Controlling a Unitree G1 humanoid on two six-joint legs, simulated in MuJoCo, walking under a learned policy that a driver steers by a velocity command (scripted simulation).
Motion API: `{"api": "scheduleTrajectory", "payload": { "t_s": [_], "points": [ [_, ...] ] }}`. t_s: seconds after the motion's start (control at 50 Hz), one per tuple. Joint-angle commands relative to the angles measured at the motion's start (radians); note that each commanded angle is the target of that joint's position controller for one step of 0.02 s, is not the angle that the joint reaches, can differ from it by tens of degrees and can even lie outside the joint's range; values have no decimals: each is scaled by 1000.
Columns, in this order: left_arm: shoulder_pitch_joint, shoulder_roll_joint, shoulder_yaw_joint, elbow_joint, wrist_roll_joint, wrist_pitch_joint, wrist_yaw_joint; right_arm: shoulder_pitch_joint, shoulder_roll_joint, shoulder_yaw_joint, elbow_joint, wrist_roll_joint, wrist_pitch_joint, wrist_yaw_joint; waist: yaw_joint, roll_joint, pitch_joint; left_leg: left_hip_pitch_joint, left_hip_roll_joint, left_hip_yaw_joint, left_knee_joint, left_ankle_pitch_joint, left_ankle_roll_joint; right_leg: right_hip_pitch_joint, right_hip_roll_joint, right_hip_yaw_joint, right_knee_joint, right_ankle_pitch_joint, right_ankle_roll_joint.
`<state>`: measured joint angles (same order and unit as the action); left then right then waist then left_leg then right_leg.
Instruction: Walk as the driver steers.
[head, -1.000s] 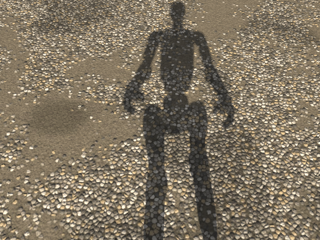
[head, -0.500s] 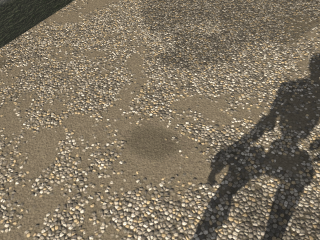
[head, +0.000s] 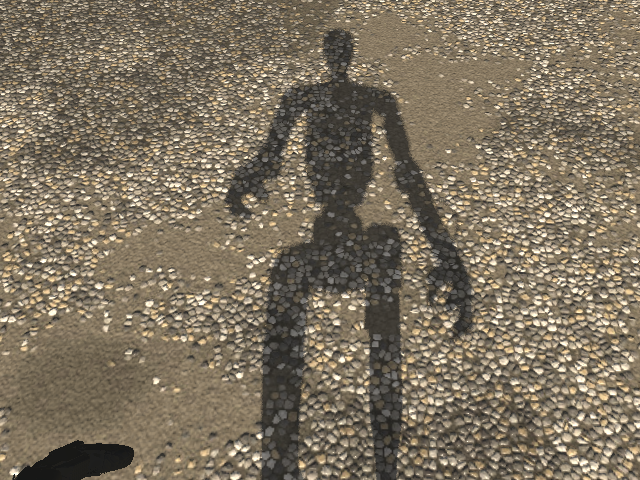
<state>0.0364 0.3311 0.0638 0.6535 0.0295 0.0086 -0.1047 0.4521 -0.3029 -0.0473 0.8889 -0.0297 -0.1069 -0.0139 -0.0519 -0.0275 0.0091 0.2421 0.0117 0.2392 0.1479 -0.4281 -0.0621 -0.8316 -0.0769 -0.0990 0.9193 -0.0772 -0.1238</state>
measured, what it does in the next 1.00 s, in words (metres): walks ahead: right foot, then left foot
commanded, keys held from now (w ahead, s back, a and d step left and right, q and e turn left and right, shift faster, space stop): w+e+shift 0.26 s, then w+q+shift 0.42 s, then shift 0.32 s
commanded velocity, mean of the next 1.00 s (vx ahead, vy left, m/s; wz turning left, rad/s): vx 0.84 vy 0.00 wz -0.10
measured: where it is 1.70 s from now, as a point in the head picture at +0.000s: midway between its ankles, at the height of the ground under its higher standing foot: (388, 246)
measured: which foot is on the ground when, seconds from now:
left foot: down 0.00-0.08, up 0.10-0.52, down 0.54-0.94, up 0.96-1.00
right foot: up 0.00-0.06, down 0.08-0.56, up 0.58-0.92, down 0.94-1.00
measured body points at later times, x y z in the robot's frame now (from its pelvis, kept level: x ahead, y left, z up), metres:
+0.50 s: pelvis +0.45 -0.09 +0.00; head +0.49 -0.10 +0.45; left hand +0.53 +0.19 -0.12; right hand +0.62 -0.37 -0.07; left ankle +0.70 -0.06 -0.69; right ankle +0.21 -0.06 -0.71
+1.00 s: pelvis +0.90 -0.20 +0.00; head +0.96 -0.21 +0.45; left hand +1.14 -0.01 -0.08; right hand +0.85 -0.48 -0.13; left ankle +0.71 -0.08 -0.65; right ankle +1.06 -0.29 -0.71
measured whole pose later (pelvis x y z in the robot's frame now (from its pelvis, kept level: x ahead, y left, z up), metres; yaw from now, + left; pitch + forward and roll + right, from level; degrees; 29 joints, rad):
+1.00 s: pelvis +0.90 -0.20 +0.00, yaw -3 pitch +1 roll +1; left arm 0.05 0.23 -0.04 0.68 0.05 -0.12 -0.01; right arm 0.44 -0.28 -0.05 0.89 0.03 -0.06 -0.02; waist -0.09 -0.01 0.10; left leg -0.09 -0.16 -0.14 0.92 -0.55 0.04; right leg -0.52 0.03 -0.01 0.51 -0.01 -0.06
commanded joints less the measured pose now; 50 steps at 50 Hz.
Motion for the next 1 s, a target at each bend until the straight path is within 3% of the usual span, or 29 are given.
{"api": "scheduleTrajectory", "payload": {
  "t_s": [0.02, 0.06, 0.08, 0.1, 0.12, 0.14, 0.18, 0.22, 0.26, 0.32, 0.38, 0.44, 0.48, 0.52, 0.54, 0.56, 0.58, 0.6, 0.64, 0.68, 0.76, 0.82, 0.86, 0.9, 0.92, 0.94, 0.96, 0.98, 1.0],
  "points": [
    [12, 15, -15, -59, -10, -8, 3, -81, -162, -27, -73, -3, -9, -11, 110, 137, 66, -200, 227, 35, 139, 1408, 109, 306, 115, -125, -86, -51, -69],
    [342, 95, 20, 25, -17, -11, 25, -137, -237, -50, -101, -17, 28, -16, 279, 168, -123, -234, 268, 5, 583, 1577, 126, 654, 187, -94, -103, -197, -110],
    [521, 153, 51, 92, -10, -15, 45, -151, -230, -49, -112, -16, 35, -9, 350, 106, -207, -404, 233, -6, 904, 1320, 111, 949, 199, -10, -222, -194, -132],
    [430, 220, 79, 98, -32, 0, 68, -157, -94, -18, -123, -17, 27, 13, 250, -159, -133, -726, 22, -27, 1317, 141, 80, 1070, 67, 234, -302, -282, -142],
    [360, 345, 93, 34, 1, 9, 67, -104, -69, 2, -261, 5, -1, 23, 141, -280, -326, -1063, -67, -210, 1575, -49, 45, 1292, -171, 853, -519, -380, -342],
    [403, 292, 93, 26, -8, 10, 79, -236, -135, -2, -274, -11, -24, 21, 211, -41, -314, -1109, -4, -332, 1526, 72, 62, 1255, -170, 895, -622, -418, -316],
    [369, 208, 69, 72, -9, -17, 99, -263, -102, 16, -279, -16, -29, 16, 110, 99, -60, -1049, 83, -327, 1315, 101, 57, 911, -118, 750, -662, -277, -245],
    [288, 168, 46, 55, -11, -43, 108, -202, -86, 26, -265, -47, 16, 18, 23, 93, 5, -923, 114, -325, 1212, 62, 36, 670, -36, 603, -673, -179, -231],
    [301, 139, 33, 59, -25, -65, 100, -239, -80, 29, -284, -50, 51, 18, 11, 85, 50, -897, 132, -301, 1085, 23, 6, 540, 11, 542, -712, -145, -239],
    [326, 101, 20, 83, -24, -95, 95, -399, -29, 56, -339, -31, 47, 40, 54, 57, 122, -867, 137, -217, 757, 330, 15, 487, 75, 385, -803, 31, -176],
    [405, 101, 15, 119, -45, -125, 82, -470, -2, 66, -334, 3, 40, 55, 127, 26, 99, -752, 90, -149, 520, 639, 83, 589, 57, 290, -845, 347, -84],
    [436, 135, 15, 157, -26, -132, 95, -506, -46, 49, -323, 12, 36, 53, 140, 12, 71, -763, 23, -115, 393, 632, 148, 856, 12, 214, -834, 621, -27],
    [434, 179, 21, 164, -7, -125, 116, -426, -87, 32, -295, 14, 33, 51, 89, -59, 2, -697, -58, -95, 405, 477, 180, 983, -40, 167, -685, 1055, 13],
    [373, 192, 28, 160, 39, -94, 137, -125, -153, -2, -197, 25, 41, 35, -67, -92, -125, -466, -121, -111, 421, 352, 211, 1013, -71, 126, -331, 1243, 37],
    [280, 197, 29, 137, 48, -81, 145, 112, -182, -24, -123, 24, 48, 25, -206, -57, -192, -236, -88, -143, 389, 325, 244, 870, -35, 72, 7, 1131, 51],
    [239, 97, 3, 91, 35, -93, 138, 231, -252, -52, -91, 9, 61, 14, -217, 139, -235, 35, 64, -415, 469, 132, 335, 496, 91, 60, 497, 403, 81],
    [360, 26, -21, 47, -8, -119, 107, 118, -277, -60, -96, -3, 68, 25, -38, 398, -302, 199, 269, -1070, 234, 25, 502, 107, 251, 148, 715, -394, 126],
    [282, 69, -34, 35, 10, -132, 112, 1, -205, -58, -135, 8, 66, 35, -54, 160, -221, 107, 262, -1088, 134, -76, 491, 34, 157, 240, 671, -275, 94],
    [166, 81, -46, 5, 26, -141, 101, -29, -118, -40, -117, 17, 62, 35, 1, -55, -47, -209, 201, -890, 81, -28, 419, 106, 61, 227, 479, -199, 83],
    [159, 49, -61, -28, 55, -106, 93, -36, -108, -26, -91, 18, 47, 24, 77, -28, 44, -423, 115, -766, 49, 72, 390, 163, 25, 211, 367, -236, 112],
    [56, 1, -94, -87, 28, -93, 81, -50, -138, -31, -84, 25, 12, 31, 93, 3, 124, -649, 22, -495, 31, 848, 337, 314, 22, 76, -31, -73, 156],
    [-29, -46, -105, -88, 13, -99, 74, 66, -106, -28, -32, 58, 5, 40, -5, 53, 39, -554, -40, -408, 70, 979, 213, 470, 99, 19, -294, 294, 117],
    [-52, -31, -98, -86, 10, -100, 82, 99, -108, -30, -12, 52, 12, 29, -31, 94, 20, -434, -25, -427, 104, 951, 177, 481, 123, 30, -384, 343, 91],
    [20, 16, -78, -57, 19, -110, 99, 92, -126, -37, -7, 34, 21, 9, 3, 119, -21, -324, -2, -464, 220, 1012, 144, 552, 155, 59, -434, 290, 70],
    [138, 39, -67, -17, 21, -120, 106, 49, -151, -45, -15, 29, 25, 1, 67, 127, -58, -299, -1, -460, 347, 1042, 130, 638, 152, 79, -462, 295, 60],
    [286, 66, -55, 36, 23, -135, 113, -3, -164, -48, -32, 36, 27, -3, 148, 112, -101, -309, -22, -440, 532, 959, 112, 753, 88, 120, -527, 405, 48],
    [405, 124, -42, 72, 30, -146, 119, 4, -114, -39, -61, 42, 28, -5, 168, 22, -202, -407, -76, -395, 789, 569, 98, 931, -83, 223, -418, 858, 28],
    [419, 143, -28, 70, 37, -136, 106, 267, 27, -12, -33, 99, 44, -14, 64, -243, -433, -652, -197, -354, 1241, -267, 46, 1253, -439, 562, -261, 1433, -198],
    [405, 82, -24, 48, -13, -117, 94, 262, -77, -20, -9, 67, 55, -24, 97, -90, -557, -703, -167, -419, 1292, -196, 64, 1254, -394, 638, -314, 1316, -220]
  ]
}}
